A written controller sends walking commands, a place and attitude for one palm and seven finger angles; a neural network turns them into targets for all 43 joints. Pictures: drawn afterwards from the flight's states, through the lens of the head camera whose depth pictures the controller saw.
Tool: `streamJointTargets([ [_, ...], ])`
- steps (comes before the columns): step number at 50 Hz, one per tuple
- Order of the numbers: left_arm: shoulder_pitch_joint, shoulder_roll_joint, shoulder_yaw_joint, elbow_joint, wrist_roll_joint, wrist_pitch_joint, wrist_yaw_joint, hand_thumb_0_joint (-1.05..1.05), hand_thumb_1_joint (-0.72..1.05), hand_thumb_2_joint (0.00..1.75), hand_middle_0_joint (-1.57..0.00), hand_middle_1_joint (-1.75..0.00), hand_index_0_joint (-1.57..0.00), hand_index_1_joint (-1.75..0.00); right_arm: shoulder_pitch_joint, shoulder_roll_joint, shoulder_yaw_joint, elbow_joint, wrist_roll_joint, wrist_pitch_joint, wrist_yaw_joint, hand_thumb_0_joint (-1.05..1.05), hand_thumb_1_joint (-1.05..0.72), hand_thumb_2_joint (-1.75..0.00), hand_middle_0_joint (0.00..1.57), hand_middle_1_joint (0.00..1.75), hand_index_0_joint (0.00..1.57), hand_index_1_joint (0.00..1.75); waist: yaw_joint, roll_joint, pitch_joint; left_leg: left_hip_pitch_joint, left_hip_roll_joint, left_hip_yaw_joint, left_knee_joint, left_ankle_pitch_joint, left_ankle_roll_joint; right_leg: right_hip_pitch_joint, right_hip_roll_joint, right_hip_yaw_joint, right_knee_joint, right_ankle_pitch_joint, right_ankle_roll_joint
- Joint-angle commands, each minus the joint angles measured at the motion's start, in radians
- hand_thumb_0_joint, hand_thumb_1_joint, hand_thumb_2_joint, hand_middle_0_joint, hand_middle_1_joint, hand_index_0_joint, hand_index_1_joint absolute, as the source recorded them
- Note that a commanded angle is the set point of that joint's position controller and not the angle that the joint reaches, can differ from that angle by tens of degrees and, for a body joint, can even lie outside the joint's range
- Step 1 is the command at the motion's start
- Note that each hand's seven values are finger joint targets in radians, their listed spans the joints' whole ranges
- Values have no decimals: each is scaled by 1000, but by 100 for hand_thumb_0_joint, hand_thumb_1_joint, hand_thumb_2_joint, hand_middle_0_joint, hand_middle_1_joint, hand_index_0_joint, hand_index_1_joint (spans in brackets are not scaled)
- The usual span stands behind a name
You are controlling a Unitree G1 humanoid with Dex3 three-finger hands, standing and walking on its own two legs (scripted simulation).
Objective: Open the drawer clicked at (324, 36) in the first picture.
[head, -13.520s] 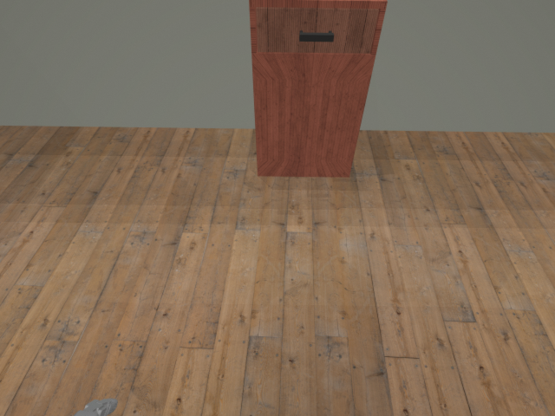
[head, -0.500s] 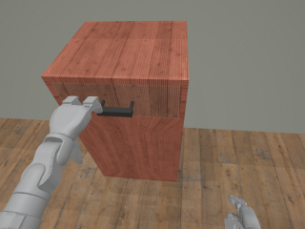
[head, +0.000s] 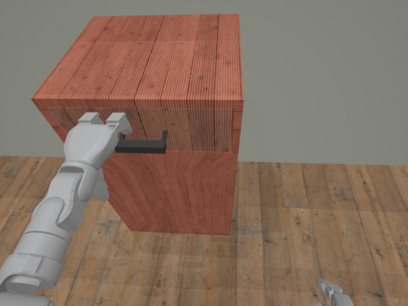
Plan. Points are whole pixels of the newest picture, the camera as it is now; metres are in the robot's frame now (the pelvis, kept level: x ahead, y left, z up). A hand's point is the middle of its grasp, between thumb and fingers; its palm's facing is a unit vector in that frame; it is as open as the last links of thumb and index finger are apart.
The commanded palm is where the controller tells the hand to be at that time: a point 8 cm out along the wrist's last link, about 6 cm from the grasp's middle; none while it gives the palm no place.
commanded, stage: move the hooked fingers above the handle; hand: left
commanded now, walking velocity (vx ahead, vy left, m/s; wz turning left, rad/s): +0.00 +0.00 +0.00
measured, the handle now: (142, 140) +0.49 +0.22 -0.01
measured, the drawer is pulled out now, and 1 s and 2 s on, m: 0.00 0.00 0.00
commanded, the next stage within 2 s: none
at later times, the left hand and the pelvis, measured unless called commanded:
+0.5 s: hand (114, 142) +0.42 +0.24 +0.06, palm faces +0.02 +0.01 -1.00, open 13.8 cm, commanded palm +0.40 +0.23 +0.12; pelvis +0.01 +0.01 +0.00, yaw -1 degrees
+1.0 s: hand (117, 141) +0.44 +0.24 +0.06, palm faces -0.02 +0.03 -1.00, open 13.8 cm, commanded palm +0.41 +0.23 +0.11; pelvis +0.01 +0.00 +0.00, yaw -2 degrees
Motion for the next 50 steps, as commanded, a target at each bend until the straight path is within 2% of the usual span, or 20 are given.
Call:
streamJointTargets([
  [1,-346,176,77,-130,-5,72,41,0,-50,30,-30,-120,-30,-120,-38,-119,-38,-130,-1,-24,10,0,-90,-90,20,30,20,30,-10,-23,-341,66,8,48,-32,396,0,217,-23,-15,-30,342,-12],
  [5,-353,104,-6,-106,-11,107,-16,0,-50,30,-30,-120,-30,-120,-27,-129,-36,-148,2,-8,18,0,-90,-90,20,30,20,30,-27,-78,-307,81,22,34,-30,429,0,183,-20,-30,-28,333,-12],
  [9,-415,152,32,-149,1,74,-23,0,-50,30,-30,-120,-30,-120,-14,-131,-37,-157,-6,-1,13,0,-90,-90,20,30,20,30,-15,-65,-330,97,22,19,-23,439,-1,178,-18,-28,-17,312,-17],
  [16,-557,227,125,-41,51,38,89,0,-50,30,-30,-120,-30,-120,26,-110,-39,-114,-9,-11,6,0,-90,-90,20,30,20,30,-7,-7,-352,79,21,20,-7,446,-17,144,-11,-32,11,299,-29],
  [20,-591,171,67,64,56,85,111,0,-50,30,-30,-120,-30,-120,41,-115,-42,-101,-6,-13,9,0,-90,-90,20,30,20,30,-29,-1,-356,60,21,35,-1,425,-15,124,-10,-36,10,297,-26],
  [21,-581,187,77,101,60,99,107,0,-50,30,-30,-120,-30,-120,47,-120,-43,-96,-6,-10,8,0,-90,-90,20,30,20,30,-29,-15,-367,55,22,38,1,428,-13,132,-9,-32,11,308,-26],
  [23,-577,129,18,123,53,118,81,0,-50,30,-30,-120,-30,-120,59,-126,-48,-102,-4,-7,12,0,-90,-90,20,30,20,30,-42,-32,-384,67,26,38,7,457,-10,134,-11,-35,8,330,-23],
  [24,-592,83,-29,125,44,120,61,0,-50,30,-30,-120,-30,-120,61,-131,-51,-106,-2,-5,14,0,-90,-90,20,30,20,30,-58,-35,-392,79,27,36,12,470,-9,129,-11,-35,4,337,-21],
  [27,-648,52,-76,125,24,100,12,0,-50,30,-30,-120,-30,-120,78,-137,-54,-105,-4,1,10,0,-90,-90,20,30,20,30,-86,-67,-375,91,31,33,24,451,4,103,-14,-30,-5,338,-13],
  [29,-683,55,-77,87,21,59,-4,0,-50,30,-30,-120,-30,-120,85,-136,-57,-107,-11,1,7,0,-90,-90,20,30,20,30,-88,-51,-388,107,31,22,32,473,2,94,-14,-29,0,332,-15],
  [30,-712,67,-66,55,16,33,-2,0,-50,30,-30,-120,-30,-120,95,-133,-60,-106,-13,-1,6,0,-90,-90,20,30,20,30,-84,-31,-421,125,29,20,40,486,5,96,-15,-22,4,343,-14],
  [31,-698,109,-23,80,27,13,7,0,-50,30,-30,-120,-30,-120,103,-132,-62,-99,-14,2,4,0,-90,-90,20,30,20,30,-77,-41,-405,114,30,16,45,493,2,87,-12,-24,11,342,-17],
  [32,-716,100,-27,94,31,-4,19,0,-50,30,-30,-120,-30,-120,108,-128,-59,-94,-15,3,4,0,-90,-90,20,30,20,30,-78,-26,-402,104,27,19,50,493,0,78,-13,-24,17,344,-17],
  [34,-724,216,85,125,50,-29,65,0,-50,30,-30,-120,-30,-120,118,-132,-58,-81,-19,5,4,0,-90,-90,20,30,20,30,-51,-11,-386,50,23,18,46,483,-7,90,-10,-24,33,341,-26],
  [36,-719,235,126,171,68,-24,121,0,-50,30,-30,-120,-30,-120,122,-120,-55,-78,-20,4,8,0,-90,-90,20,30,20,30,-42,-18,-389,6,20,26,50,475,-6,94,-7,-26,50,356,-28],
  [39,-663,311,207,178,89,15,191,0,-50,30,-30,-120,-30,-120,102,-116,-52,-87,-28,4,18,0,-90,-90,20,30,20,30,10,32,-460,-27,11,43,43,499,-15,171,-6,-15,66,393,-33],
  [40,-641,270,170,199,91,41,201,0,-50,30,-30,-120,-30,-120,96,-111,-52,-91,-27,5,22,0,-90,-90,20,30,20,30,0,35,-471,-23,13,53,42,497,-12,179,-9,-14,62,413,-29],
  [42,-612,254,153,233,86,85,197,0,-50,30,-30,-120,-30,-120,95,-117,-54,-91,-18,6,26,0,-90,-90,20,30,20,30,-9,-7,-444,-44,18,67,32,482,-7,194,-9,-11,49,431,-23],
  [45,-621,289,161,237,70,121,174,0,-50,30,-30,-120,-30,-120,82,-130,-52,-98,-9,13,18,0,-90,-90,20,30,20,30,-22,-85,-460,-61,15,78,10,415,8,261,-15,7,25,435,-11],
  [50,-636,141,4,174,31,86,62,0,-50,30,-30,-120,-30,-120,88,-141,-64,-108,5,-1,-2,0,-90,-90,20,30,20,30,-81,-82,-430,16,20,69,4,380,27,218,-21,-1,-15,399,-1],
])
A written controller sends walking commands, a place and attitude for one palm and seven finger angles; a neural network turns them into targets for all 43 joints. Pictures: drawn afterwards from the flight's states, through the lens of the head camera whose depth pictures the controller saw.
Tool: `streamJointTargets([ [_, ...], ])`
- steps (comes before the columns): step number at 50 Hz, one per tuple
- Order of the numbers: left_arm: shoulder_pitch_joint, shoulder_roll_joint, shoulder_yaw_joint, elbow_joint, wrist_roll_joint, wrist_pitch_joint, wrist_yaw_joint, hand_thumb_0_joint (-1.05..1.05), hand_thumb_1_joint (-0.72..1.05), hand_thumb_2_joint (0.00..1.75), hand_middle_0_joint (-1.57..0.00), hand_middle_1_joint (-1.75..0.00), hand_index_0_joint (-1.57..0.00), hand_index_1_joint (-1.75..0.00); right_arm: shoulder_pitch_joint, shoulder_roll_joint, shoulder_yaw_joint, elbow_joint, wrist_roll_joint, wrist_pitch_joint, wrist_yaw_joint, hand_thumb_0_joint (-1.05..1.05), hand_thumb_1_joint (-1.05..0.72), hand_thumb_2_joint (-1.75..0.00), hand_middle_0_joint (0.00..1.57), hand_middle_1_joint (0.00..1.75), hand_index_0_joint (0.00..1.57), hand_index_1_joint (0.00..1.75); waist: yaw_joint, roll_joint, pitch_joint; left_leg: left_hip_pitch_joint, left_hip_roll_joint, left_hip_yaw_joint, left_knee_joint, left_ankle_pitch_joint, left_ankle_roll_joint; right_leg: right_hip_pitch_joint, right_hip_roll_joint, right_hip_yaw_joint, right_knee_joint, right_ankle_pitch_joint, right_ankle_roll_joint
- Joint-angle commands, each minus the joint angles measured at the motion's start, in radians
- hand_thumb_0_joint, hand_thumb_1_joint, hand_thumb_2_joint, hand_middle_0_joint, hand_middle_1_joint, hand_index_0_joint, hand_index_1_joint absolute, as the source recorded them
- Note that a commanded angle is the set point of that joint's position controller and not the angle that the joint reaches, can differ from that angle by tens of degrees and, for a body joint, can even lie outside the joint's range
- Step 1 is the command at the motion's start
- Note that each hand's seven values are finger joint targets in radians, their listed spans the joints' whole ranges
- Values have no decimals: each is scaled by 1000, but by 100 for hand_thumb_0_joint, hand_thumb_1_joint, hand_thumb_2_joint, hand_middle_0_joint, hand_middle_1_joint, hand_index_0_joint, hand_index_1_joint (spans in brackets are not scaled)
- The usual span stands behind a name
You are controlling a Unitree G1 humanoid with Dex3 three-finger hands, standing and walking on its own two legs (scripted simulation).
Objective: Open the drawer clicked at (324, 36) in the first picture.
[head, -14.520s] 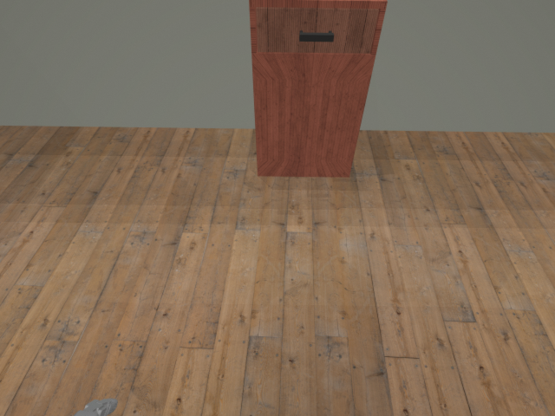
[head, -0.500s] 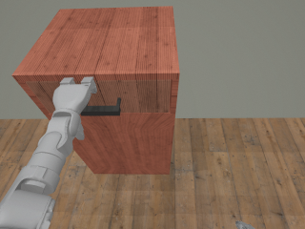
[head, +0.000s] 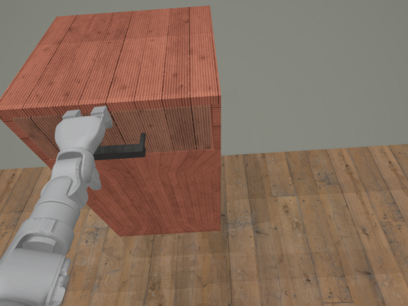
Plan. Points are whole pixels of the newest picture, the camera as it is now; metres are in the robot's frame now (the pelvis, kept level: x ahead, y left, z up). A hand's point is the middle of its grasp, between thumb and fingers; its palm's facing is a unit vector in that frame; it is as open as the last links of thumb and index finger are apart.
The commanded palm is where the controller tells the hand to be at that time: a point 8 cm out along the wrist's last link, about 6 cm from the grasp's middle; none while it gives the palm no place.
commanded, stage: move the hooked fingers above the handle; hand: left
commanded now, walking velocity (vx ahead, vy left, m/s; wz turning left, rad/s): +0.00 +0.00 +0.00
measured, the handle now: (119, 145) +0.48 +0.23 +0.00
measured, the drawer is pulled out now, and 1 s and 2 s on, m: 0.00 0.00 0.00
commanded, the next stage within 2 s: none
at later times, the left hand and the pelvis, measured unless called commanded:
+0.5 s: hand (102, 142) +0.43 +0.23 +0.07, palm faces -0.01 +0.01 -1.00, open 13.7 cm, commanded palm +0.40 +0.25 +0.12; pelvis -0.01 +0.00 +0.00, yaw +0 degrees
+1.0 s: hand (106, 140) +0.44 +0.23 +0.07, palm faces +0.02 +0.01 -1.00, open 13.5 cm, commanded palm +0.40 +0.25 +0.12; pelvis -0.01 +0.00 +0.00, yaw +0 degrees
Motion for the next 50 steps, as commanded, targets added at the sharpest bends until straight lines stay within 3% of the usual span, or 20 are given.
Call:
streamJointTargets([
  [1,-402,147,-28,-242,-38,-46,-43,0,-50,30,-30,-120,-30,-120,-6,-151,-58,-121,1,-45,-21,0,-90,-90,20,30,20,30,-37,-108,-324,121,12,28,-33,377,24,285,-33,-36,-70,382,-4],
  [3,-451,94,-87,-270,-48,-86,-71,0,-50,30,-30,-120,-30,-120,2,-145,-55,-116,-3,-53,-25,0,-90,-90,20,30,20,30,-54,-91,-275,137,9,20,-34,332,25,230,-36,-37,-86,322,-3],
  [5,-493,92,-93,-299,-48,-129,-77,0,-50,30,-30,-120,-30,-120,7,-139,-55,-111,-7,-60,-26,0,-90,-90,20,30,20,30,-52,-47,-270,157,5,10,-29,315,21,195,-35,-36,-86,273,-10],
  [7,-512,183,-13,-267,-26,-156,-54,0,-50,30,-30,-120,-30,-120,20,-142,-52,-97,-10,-57,-27,0,-90,-90,20,30,20,30,-36,-41,-269,134,1,5,-24,300,16,182,-34,-36,-75,248,-16],
  [8,-535,191,-5,-271,-19,-165,-36,0,-50,30,-30,-120,-30,-120,18,-138,-50,-97,-11,-57,-26,0,-90,-90,20,30,20,30,-34,-25,-275,126,-2,3,-24,297,14,180,-35,-37,-69,243,-19],
  [9,-543,261,61,-263,-7,-172,-11,0,-50,30,-30,-120,-30,-120,24,-142,-50,-91,-13,-56,-26,0,-90,-90,20,30,20,30,-16,-13,-286,106,-3,-1,-25,305,8,192,-33,-40,-55,234,-25],
  [11,-555,268,80,-225,4,-160,39,0,-50,30,-30,-120,-30,-120,12,-134,-45,-94,-12,-58,-22,0,-90,-90,20,30,20,30,-13,-9,-280,74,-4,3,-21,291,6,177,-30,-45,-43,223,-26],
  [14,-511,386,189,-159,18,-106,98,0,-50,30,-30,-120,-30,-120,-8,-136,-37,-100,-17,-55,-22,0,-90,-90,20,30,20,30,34,-27,-337,11,-11,15,-26,307,0,261,-28,-36,-26,254,-25],
  [15,-511,369,163,-145,22,-84,107,0,-50,30,-30,-120,-30,-120,-16,-130,-34,-107,-16,-53,-21,0,-90,-90,20,30,20,30,31,-4,-349,8,-11,25,-25,312,-2,269,-31,-35,-24,274,-22],
  [19,-428,282,88,-13,20,0,60,0,-50,30,-30,-120,-30,-120,-5,-143,-42,-109,-9,-44,-13,0,-90,-90,20,30,20,30,13,-65,-375,14,0,44,-26,357,-1,302,-28,-41,-31,349,-16],
  [22,-412,321,109,-34,-2,-3,13,0,-50,30,-30,-120,-30,-120,6,-155,-38,-115,-4,-27,-19,0,-90,-90,20,30,20,30,14,-122,-364,15,8,48,-36,361,7,333,-34,-34,-41,380,-7],
  [24,-382,303,93,-5,-2,-3,-11,0,-50,30,-30,-120,-30,-120,-2,-157,-31,-123,0,-18,-26,0,-90,-90,20,30,20,30,12,-141,-309,-17,4,47,-48,326,8,329,-37,-34,-53,352,-7],
  [26,-413,267,59,-40,-1,-33,-30,0,-50,30,-30,-120,-30,-120,2,-160,-34,-130,4,-24,-30,0,-90,-90,20,30,20,30,-5,-143,-265,-3,11,42,-52,287,15,279,-37,-37,-65,302,-6],
  [31,-546,175,-15,-274,-10,-179,-29,0,-50,30,-30,-120,-30,-120,30,-142,-61,-129,-11,-55,-30,0,-90,-90,20,30,20,30,-41,-6,-353,150,15,12,-6,359,19,186,-29,-33,-51,289,-15],
  [35,-616,227,40,-313,1,-223,44,0,-50,30,-30,-120,-30,-120,61,-138,-71,-90,-17,-68,-21,0,-90,-90,20,30,20,30,-42,49,-396,192,16,-18,19,414,-1,121,-19,-51,-21,258,-23],
  [39,-577,299,131,-161,14,-138,132,0,-50,30,-30,-120,-30,-120,51,-145,-58,-58,-21,-62,-6,0,-90,-90,20,30,20,30,-13,-4,-358,93,7,-11,4,387,-9,148,-12,-67,-8,252,-30],
  [41,-530,298,128,-73,17,-65,141,0,-50,30,-30,-120,-30,-120,34,-144,-49,-58,-17,-53,1,0,-90,-90,20,30,20,30,3,-30,-337,49,5,7,-10,369,-7,183,-15,-66,-11,270,-28],
  [45,-463,317,119,-19,18,22,88,0,-50,30,-30,-120,-30,-120,15,-151,-38,-82,-12,-25,2,0,-90,-90,20,30,20,30,27,-70,-379,20,7,34,-30,398,-3,295,-26,-51,-19,357,-21],
  [48,-421,338,121,11,18,43,48,0,-50,30,-30,-120,-30,-120,-13,-150,-27,-100,-3,-7,-15,0,-90,-90,20,30,20,30,27,-153,-303,-29,6,46,-60,322,4,334,-34,-38,-51,329,-10],
  [50,-392,313,95,22,9,34,14,0,-50,30,-30,-120,-30,-120,-25,-153,-24,-122,5,-6,-28,0,-90,-90,20,30,20,30,19,-163,-263,-39,6,50,-70,274,10,329,-38,-31,-69,290,-7],
])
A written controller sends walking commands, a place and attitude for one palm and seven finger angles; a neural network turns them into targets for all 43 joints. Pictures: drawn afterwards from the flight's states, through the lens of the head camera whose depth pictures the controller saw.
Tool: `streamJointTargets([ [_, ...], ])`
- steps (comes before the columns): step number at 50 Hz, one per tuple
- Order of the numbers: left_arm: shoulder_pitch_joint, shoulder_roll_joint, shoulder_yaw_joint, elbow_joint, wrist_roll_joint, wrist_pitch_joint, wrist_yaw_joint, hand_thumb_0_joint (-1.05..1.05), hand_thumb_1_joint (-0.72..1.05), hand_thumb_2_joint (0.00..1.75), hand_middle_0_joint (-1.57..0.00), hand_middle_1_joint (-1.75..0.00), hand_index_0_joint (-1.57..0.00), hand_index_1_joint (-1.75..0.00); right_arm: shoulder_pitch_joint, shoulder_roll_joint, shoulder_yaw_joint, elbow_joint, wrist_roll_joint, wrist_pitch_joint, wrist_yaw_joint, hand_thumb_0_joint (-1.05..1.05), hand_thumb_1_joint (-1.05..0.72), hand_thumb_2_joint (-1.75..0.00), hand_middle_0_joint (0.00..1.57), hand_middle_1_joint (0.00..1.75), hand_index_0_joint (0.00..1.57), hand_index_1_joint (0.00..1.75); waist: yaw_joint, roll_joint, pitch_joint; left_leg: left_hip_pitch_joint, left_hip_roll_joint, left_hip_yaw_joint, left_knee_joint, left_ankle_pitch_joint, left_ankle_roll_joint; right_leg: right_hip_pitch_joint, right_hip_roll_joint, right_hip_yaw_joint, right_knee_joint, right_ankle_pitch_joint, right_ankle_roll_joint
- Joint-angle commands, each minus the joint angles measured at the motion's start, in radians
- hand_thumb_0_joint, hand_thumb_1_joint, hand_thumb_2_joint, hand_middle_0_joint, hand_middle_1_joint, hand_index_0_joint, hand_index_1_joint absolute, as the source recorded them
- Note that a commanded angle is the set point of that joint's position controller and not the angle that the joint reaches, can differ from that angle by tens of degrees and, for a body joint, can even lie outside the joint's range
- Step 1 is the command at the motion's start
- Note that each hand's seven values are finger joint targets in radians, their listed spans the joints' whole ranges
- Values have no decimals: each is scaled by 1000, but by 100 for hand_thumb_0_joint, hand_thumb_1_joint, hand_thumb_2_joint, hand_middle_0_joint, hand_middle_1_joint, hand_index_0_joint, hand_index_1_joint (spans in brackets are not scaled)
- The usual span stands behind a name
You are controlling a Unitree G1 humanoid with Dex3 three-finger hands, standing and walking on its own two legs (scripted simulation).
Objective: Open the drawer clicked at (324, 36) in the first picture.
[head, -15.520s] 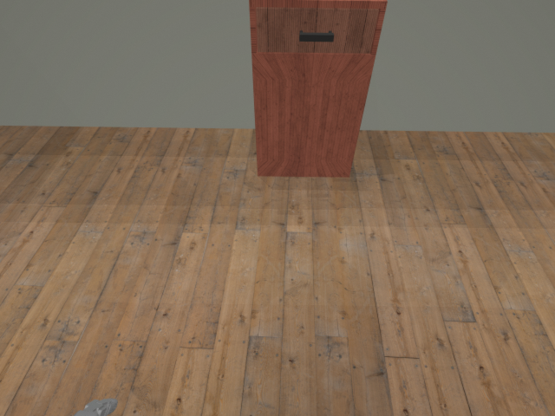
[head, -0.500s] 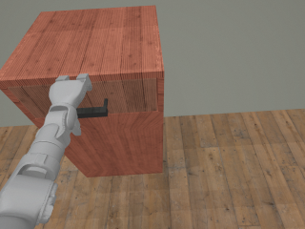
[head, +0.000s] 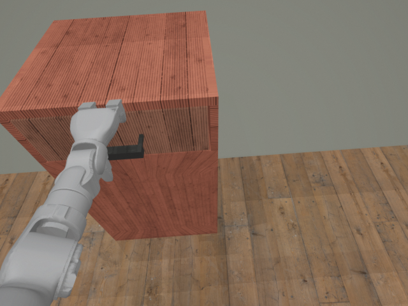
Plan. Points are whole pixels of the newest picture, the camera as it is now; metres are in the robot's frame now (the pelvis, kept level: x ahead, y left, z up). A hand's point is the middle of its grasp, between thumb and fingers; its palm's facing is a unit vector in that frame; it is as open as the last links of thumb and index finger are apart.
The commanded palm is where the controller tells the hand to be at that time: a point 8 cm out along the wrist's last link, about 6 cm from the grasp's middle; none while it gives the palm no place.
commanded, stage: move the hooked fingers above the handle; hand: left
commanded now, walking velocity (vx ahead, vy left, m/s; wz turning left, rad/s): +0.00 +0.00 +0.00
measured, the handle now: (117, 146) +0.48 +0.23 +0.00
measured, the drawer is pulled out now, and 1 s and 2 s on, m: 0.00 0.00 0.00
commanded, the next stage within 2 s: none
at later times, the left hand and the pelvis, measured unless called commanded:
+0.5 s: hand (106, 137) +0.45 +0.22 +0.08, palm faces +0.09 -0.02 -1.00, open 13.5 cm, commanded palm +0.41 +0.25 +0.12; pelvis +0.00 +0.00 +0.00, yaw +1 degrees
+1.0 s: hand (97, 140) +0.44 +0.24 +0.08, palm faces +0.11 -0.01 -0.99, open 13.8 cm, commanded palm +0.41 +0.25 +0.12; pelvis -0.01 +0.01 -0.01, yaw +2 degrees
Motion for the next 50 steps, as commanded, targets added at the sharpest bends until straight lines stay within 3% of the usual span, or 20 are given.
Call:
streamJointTargets([
  [1,-310,346,111,-98,-18,41,-40,0,-50,30,-30,-120,-30,-120,6,-151,-45,-135,5,-22,-31,0,-90,-90,20,30,20,30,23,-158,-245,-10,14,42,-79,260,9,334,-36,-34,-85,282,-11],
  [7,-406,244,24,-326,-39,-152,-100,0,-50,30,-30,-120,-30,-120,42,-139,-70,-149,-8,-64,-42,0,-90,-90,20,30,20,30,-21,-25,-303,122,13,18,-31,291,20,234,-31,-29,-80,266,-15],
  [9,-499,200,-20,-408,-42,-203,-85,0,-50,30,-30,-120,-30,-120,59,-129,-77,-134,-13,-78,-38,0,-90,-90,20,30,20,30,-55,20,-301,172,14,-2,-6,319,15,155,-26,-41,-69,239,-20],
  [11,-521,256,35,-430,-35,-230,-44,0,-50,30,-30,-120,-30,-120,79,-133,-88,-106,-17,-85,-31,0,-90,-90,20,30,20,30,-43,79,-347,215,16,-20,15,356,2,110,-18,-46,-47,224,-27],
  [14,-515,311,101,-373,-33,-207,28,0,-50,30,-30,-120,-30,-120,88,-139,-84,-79,-21,-83,-21,0,-90,-90,20,30,20,30,-26,49,-364,171,9,-27,23,387,-9,121,-11,-62,-21,241,-33],
  [16,-505,321,127,-294,-31,-157,71,0,-50,30,-30,-120,-30,-120,80,-137,-78,-66,-19,-79,-10,0,-90,-90,20,30,20,30,-17,28,-335,116,8,-21,14,372,-13,128,-11,-72,-13,248,-34],
  [18,-439,357,163,-202,-20,-83,92,0,-50,30,-30,-120,-30,-120,62,-140,-69,-67,-19,-68,-2,0,-90,-90,20,30,20,30,12,7,-332,69,5,-8,2,382,-15,173,-10,-75,-7,274,-35],
  [22,-358,359,147,-108,-8,30,52,0,-50,30,-30,-120,-30,-120,54,-147,-61,-86,-15,-40,7,0,-90,-90,20,30,20,30,38,-52,-351,31,12,20,-19,415,-11,271,-15,-68,-18,351,-29],
  [24,-329,414,179,-82,-9,51,24,0,-50,30,-30,-120,-30,-120,28,-153,-50,-100,-11,-18,-4,0,-90,-90,20,30,20,30,46,-113,-336,-10,9,26,-35,383,-6,333,-22,-52,-32,361,-23],
  [27,-290,378,142,-67,-16,58,-20,0,-50,30,-30,-120,-30,-120,16,-149,-43,-119,-1,-6,-19,0,-90,-90,20,30,20,30,41,-167,-265,-32,13,37,-65,309,1,339,-29,-47,-63,317,-15],
  [29,-256,406,169,-84,-23,28,-52,0,-50,30,-30,-120,-30,-120,5,-152,-43,-138,1,-5,-30,0,-90,-90,20,30,20,30,54,-172,-271,-31,14,37,-73,295,6,370,-33,-34,-72,310,-16],
  [31,-253,376,141,-135,-23,-21,-83,0,-50,30,-30,-120,-30,-120,16,-150,-48,-154,1,-16,-39,0,-90,-90,20,30,20,30,38,-133,-281,-1,15,41,-66,290,13,354,-34,-32,-72,320,-14],
  [34,-329,270,56,-269,-30,-120,-104,0,-50,30,-30,-120,-30,-120,27,-142,-62,-165,-4,-41,-39,0,-90,-90,20,30,20,30,-2,-61,-266,67,18,26,-44,287,19,261,-30,-37,-79,268,-17],
  [37,-420,240,29,-415,-42,-210,-79,0,-50,30,-30,-120,-30,-120,49,-131,-80,-146,-14,-64,-36,0,-90,-90,20,30,20,30,-24,36,-313,166,18,2,-10,320,14,167,-21,-39,-66,233,-23],
  [40,-513,289,71,-458,-34,-247,-17,0,-50,30,-30,-120,-30,-120,74,-134,-89,-107,-18,-78,-30,0,-90,-90,20,30,20,30,-38,61,-355,200,18,-29,15,346,0,103,-14,-52,-38,201,-27],
  [42,-518,269,71,-419,-30,-229,34,0,-50,30,-30,-120,-30,-120,77,-134,-90,-84,-19,-83,-21,0,-90,-90,20,30,20,30,-40,59,-341,197,17,-36,23,361,-11,68,-9,-67,-25,194,-31],
  [45,-494,321,132,-318,-24,-155,96,0,-50,30,-30,-120,-30,-120,73,-142,-82,-62,-20,-80,-6,0,-90,-90,20,30,20,30,-13,46,-354,150,14,-35,14,373,-23,96,-4,-82,-7,205,-37],
  [46,-469,294,117,-248,-26,-113,102,0,-50,30,-30,-120,-30,-120,63,-140,-78,-58,-19,-75,-2,0,-90,-90,20,30,20,30,-13,16,-320,117,12,-25,8,355,-20,105,-4,-85,-12,206,-36],
  [47,-448,323,137,-192,-23,-71,103,0,-50,30,-30,-120,-30,-120,56,-145,-72,-57,-17,-70,0,0,-90,-90,20,30,20,30,-1,-2,-307,80,12,-16,-5,329,-18,127,-6,-83,-17,200,-35],
  [50,-404,307,97,-65,-8,37,61,0,-50,30,-30,-120,-30,-120,54,-153,-62,-68,-14,-51,5,0,-90,-90,20,30,20,30,8,-33,-302,43,15,6,-24,330,-15,184,-10,-78,-29,239,-32],
])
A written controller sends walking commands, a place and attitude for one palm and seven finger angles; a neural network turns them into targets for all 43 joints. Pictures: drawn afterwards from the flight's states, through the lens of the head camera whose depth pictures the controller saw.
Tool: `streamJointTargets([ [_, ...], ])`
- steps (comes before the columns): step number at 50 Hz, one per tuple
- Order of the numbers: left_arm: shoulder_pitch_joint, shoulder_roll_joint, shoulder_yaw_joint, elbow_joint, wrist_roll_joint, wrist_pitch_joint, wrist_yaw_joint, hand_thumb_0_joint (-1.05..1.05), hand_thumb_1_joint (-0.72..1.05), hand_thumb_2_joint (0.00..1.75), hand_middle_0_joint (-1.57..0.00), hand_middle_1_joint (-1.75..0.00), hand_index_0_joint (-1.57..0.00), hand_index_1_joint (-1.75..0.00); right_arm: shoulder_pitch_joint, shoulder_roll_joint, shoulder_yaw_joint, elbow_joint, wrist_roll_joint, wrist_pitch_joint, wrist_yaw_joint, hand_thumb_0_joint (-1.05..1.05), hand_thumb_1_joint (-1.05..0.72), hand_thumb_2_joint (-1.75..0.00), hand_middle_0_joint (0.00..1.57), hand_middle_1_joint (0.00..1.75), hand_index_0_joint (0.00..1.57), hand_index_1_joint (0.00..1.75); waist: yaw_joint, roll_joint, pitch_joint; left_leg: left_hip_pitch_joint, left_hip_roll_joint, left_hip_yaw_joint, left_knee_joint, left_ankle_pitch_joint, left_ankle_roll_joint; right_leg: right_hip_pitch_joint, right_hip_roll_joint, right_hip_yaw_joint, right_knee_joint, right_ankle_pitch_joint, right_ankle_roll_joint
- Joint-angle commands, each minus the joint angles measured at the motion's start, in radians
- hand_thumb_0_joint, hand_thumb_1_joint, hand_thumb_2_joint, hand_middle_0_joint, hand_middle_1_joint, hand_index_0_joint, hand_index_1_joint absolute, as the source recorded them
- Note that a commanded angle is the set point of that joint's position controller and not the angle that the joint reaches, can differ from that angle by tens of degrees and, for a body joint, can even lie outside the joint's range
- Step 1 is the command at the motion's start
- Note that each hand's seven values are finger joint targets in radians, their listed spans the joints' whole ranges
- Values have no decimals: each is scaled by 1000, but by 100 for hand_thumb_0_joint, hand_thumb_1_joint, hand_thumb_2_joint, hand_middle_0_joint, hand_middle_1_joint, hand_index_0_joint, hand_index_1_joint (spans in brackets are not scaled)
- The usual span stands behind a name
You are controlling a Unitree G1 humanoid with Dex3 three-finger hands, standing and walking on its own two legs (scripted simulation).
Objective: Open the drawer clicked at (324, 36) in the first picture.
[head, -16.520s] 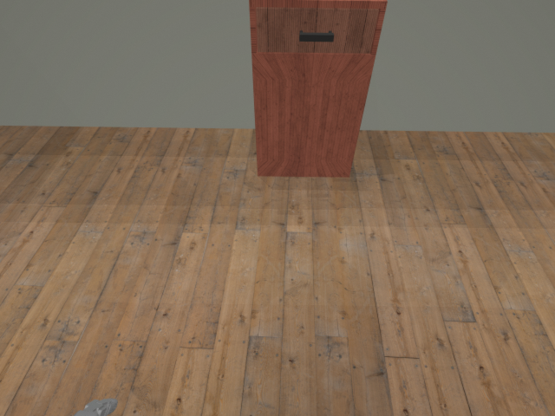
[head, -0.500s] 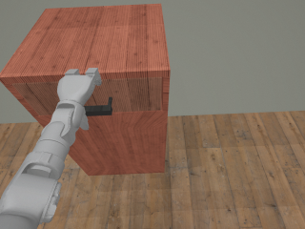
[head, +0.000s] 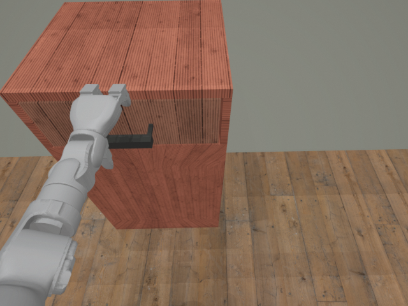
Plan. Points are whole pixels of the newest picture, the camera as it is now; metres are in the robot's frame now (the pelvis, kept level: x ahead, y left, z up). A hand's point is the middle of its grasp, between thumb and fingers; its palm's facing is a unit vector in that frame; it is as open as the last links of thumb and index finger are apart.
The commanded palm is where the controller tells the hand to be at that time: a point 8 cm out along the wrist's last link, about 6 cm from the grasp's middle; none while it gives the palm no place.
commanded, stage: move the hooked fingers above the handle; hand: left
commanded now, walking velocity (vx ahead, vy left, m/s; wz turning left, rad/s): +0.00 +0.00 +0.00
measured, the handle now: (126, 134) +0.50 +0.21 +0.01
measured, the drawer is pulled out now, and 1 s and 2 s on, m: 0.00 0.00 0.00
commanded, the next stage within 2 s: lower the fingers behind the handle in 1.34 s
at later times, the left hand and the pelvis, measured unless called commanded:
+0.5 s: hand (108, 130) +0.45 +0.22 +0.08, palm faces +0.12 -0.03 -0.99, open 13.8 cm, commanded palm +0.43 +0.23 +0.12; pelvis +0.00 +0.00 +0.00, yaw +0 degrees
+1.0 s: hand (106, 135) +0.44 +0.22 +0.07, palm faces +0.07 -0.01 -1.00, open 13.8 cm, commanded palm +0.43 +0.23 +0.12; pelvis +0.00 -0.01 +0.00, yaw +0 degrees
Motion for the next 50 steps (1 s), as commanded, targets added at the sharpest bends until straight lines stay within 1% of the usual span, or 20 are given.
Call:
streamJointTargets([
  [1,-371,272,103,2,-3,154,-12,0,-50,30,-30,-120,-30,-120,52,-136,-26,-98,0,0,5,0,-90,-90,20,30,20,30,11,-36,-323,104,29,43,-102,363,-16,258,0,-36,-76,287,-35],
  [4,-291,312,129,21,-13,160,-89,0,-50,30,-30,-120,-30,-120,38,-142,-17,-129,7,26,-11,0,-90,-90,20,30,20,30,26,-126,-322,67,27,56,-118,351,-4,356,-10,-18,-95,326,-26],
  [8,-266,287,89,11,-16,122,-156,0,-50,30,-30,-120,-30,-120,26,-143,-6,-160,17,28,-32,0,-90,-90,20,30,20,30,10,-156,-190,31,30,64,-143,235,7,316,-20,-8,-135,240,-18],
  [10,-287,304,108,-84,-23,46,-176,0,-50,30,-30,-120,-30,-120,27,-139,-12,-184,13,17,-42,0,-90,-90,20,30,20,30,16,-101,-237,57,27,61,-132,240,13,326,-23,4,-127,242,-21],
  [12,-357,250,68,-202,-29,-39,-176,0,-50,30,-30,-120,-30,-120,36,-127,-23,-188,7,1,-43,0,-90,-90,20,30,20,30,-5,-35,-267,111,26,51,-108,262,15,274,-18,5,-115,244,-24],
  [14,-447,269,91,-347,-29,-127,-146,0,-50,30,-30,-120,-30,-120,53,-116,-39,-180,-4,-16,-42,0,-90,-90,20,30,20,30,-13,44,-333,182,29,31,-81,320,11,230,-11,-1,-92,241,-31],
  [17,-500,277,116,-424,-16,-179,-58,0,-50,30,-30,-120,-30,-120,79,-109,-55,-142,-14,-33,-32,0,-90,-90,20,30,20,30,-21,130,-417,277,33,0,-36,432,-12,134,4,-18,-49,250,-37],
  [20,-489,291,155,-341,-13,-135,37,0,-50,30,-30,-120,-30,-120,92,-115,-57,-100,-19,-38,-15,0,-90,-90,20,30,20,30,-24,97,-419,257,33,-9,-17,467,-30,104,13,-41,-26,251,-38],
  [23,-446,294,174,-172,-18,-9,87,0,-50,30,-30,-120,-30,-120,77,-121,-47,-73,-13,-29,3,0,-90,-90,20,30,20,30,-12,30,-347,148,26,12,-46,383,-24,142,12,-50,-36,241,-38],
  [25,-410,308,162,-69,-9,84,72,0,-50,30,-30,-120,-30,-120,65,-130,-36,-73,-8,-15,9,0,-90,-90,20,30,20,30,6,3,-346,101,22,30,-66,377,-21,202,7,-43,-42,271,-36],
  [27,-363,258,107,-17,-5,156,20,0,-50,30,-30,-120,-30,-120,64,-133,-36,-86,-3,-1,12,0,-90,-90,20,30,20,30,12,-17,-377,116,30,44,-75,422,-18,252,4,-41,-50,333,-35],
  [29,-313,292,129,1,-15,177,-38,0,-50,30,-30,-120,-30,-120,55,-141,-28,-106,4,22,6,0,-90,-90,20,30,20,30,22,-91,-367,89,29,49,-92,412,-11,322,-2,-31,-68,353,-30],
  [31,-318,264,81,19,-14,192,-82,0,-50,30,-30,-120,-30,-120,37,-140,-17,-122,13,38,-6,0,-90,-90,20,30,20,30,7,-125,-274,59,29,56,-115,332,-2,312,-10,-26,-94,311,-22],
  [35,-282,277,78,0,-20,134,-162,0,-50,30,-30,-120,-30,-120,22,-143,-6,-163,19,35,-35,0,-90,-90,20,30,20,30,3,-162,-204,38,27,60,-135,232,11,319,-21,-6,-132,237,-17],
  [37,-329,255,63,-80,-24,56,-183,0,-50,30,-30,-120,-30,-120,28,-137,-10,-181,16,19,-43,0,-90,-90,20,30,20,30,-8,-112,-201,60,27,54,-127,217,14,284,-23,-4,-128,214,-19],
  [40,-418,276,96,-293,-28,-84,-158,0,-50,30,-30,-120,-30,-120,42,-117,-30,-192,-1,-8,-46,0,-90,-90,20,30,20,30,1,14,-339,153,23,40,-90,276,17,272,-17,8,-100,232,-26],
  [43,-478,333,156,-349,-9,-150,-77,0,-50,30,-30,-120,-30,-120,62,-109,-41,-158,-10,-25,-44,0,-90,-90,20,30,20,30,-10,86,-376,181,22,25,-52,327,5,197,-6,1,-65,239,-32],
  [45,-497,361,192,-348,-1,-146,-11,0,-50,30,-30,-120,-30,-120,73,-109,-46,-137,-13,-33,-38,0,-90,-90,20,30,20,30,-8,89,-406,174,20,15,-40,356,-4,181,1,-9,-45,247,-34],
  [46,-482,339,185,-319,1,-128,20,0,-50,30,-30,-120,-30,-120,73,-108,-48,-123,-14,-35,-33,0,-90,-90,20,30,20,30,-13,85,-399,175,20,15,-35,373,-8,167,4,-20,-38,254,-36],
  [50,-454,276,137,-150,-6,10,67,0,-50,30,-30,-120,-30,-120,74,-121,-46,-88,-8,-31,-5,0,-90,-90,20,30,20,30,-22,50,-366,140,25,25,-43,377,-16,154,8,-40,-37,260,-34],
])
